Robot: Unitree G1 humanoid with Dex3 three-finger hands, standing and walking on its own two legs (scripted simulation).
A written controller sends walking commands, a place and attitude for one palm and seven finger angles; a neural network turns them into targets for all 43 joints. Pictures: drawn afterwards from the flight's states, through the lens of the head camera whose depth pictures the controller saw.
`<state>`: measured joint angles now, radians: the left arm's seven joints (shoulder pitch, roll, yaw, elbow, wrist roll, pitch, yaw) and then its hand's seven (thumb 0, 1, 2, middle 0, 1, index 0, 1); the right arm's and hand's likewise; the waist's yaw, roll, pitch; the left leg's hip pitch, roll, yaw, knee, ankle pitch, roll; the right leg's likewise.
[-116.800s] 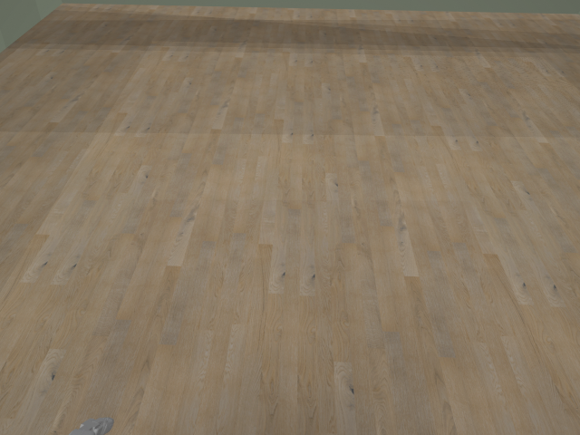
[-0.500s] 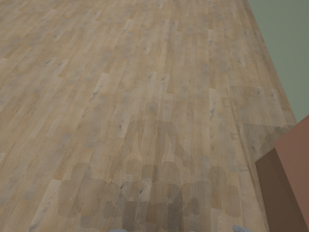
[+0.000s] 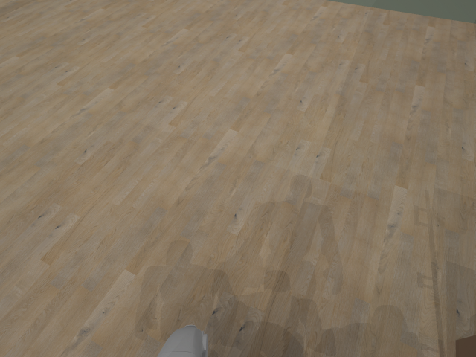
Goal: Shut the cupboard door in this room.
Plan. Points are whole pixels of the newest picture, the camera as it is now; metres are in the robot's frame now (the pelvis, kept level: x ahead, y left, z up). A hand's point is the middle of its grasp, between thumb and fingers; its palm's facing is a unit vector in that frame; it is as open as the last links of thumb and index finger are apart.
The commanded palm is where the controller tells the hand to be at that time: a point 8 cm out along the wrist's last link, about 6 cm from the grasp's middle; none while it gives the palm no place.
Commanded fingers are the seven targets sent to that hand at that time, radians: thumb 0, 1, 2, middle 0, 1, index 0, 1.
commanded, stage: walk to a spot facing it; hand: left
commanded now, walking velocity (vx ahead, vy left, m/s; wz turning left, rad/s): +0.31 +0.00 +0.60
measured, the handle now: out of the picture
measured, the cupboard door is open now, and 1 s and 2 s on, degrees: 6 6 6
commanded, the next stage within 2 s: turn to face it in 0.74 s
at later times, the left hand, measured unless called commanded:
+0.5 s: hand (115, 293) +0.26 +0.27 -0.15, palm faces +0.24 -0.94 -0.23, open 7.4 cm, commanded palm none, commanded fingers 0.00 0.90 0.90 -0.20 -0.30 -0.20 -0.30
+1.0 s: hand (128, 298) +0.26 +0.26 -0.19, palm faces +0.52 -0.82 -0.23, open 7.2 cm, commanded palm none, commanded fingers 0.00 0.90 0.90 -0.20 -0.30 -0.20 -0.30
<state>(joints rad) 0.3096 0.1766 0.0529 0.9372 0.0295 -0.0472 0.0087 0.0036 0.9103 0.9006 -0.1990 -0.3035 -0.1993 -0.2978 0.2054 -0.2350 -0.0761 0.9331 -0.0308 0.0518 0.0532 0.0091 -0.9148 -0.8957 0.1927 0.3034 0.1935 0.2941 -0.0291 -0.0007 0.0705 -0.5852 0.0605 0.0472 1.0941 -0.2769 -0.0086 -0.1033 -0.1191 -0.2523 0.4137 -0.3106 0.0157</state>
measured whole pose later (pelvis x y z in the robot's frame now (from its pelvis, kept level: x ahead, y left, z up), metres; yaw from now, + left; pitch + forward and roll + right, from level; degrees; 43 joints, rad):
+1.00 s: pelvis +0.34 +0.07 -0.02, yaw +28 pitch +0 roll -1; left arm 0.30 0.22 0.05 0.95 0.02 -0.01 0.03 -0.01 0.93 0.90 -0.20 -0.30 -0.20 -0.30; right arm 0.13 -0.24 -0.04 0.92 -0.03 0.00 0.02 0.01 -0.92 -0.90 0.19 0.30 0.19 0.29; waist 0.03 -0.02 0.08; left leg -0.36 0.06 0.09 0.61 -0.20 0.02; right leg -0.21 -0.14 -0.24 0.62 -0.41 0.05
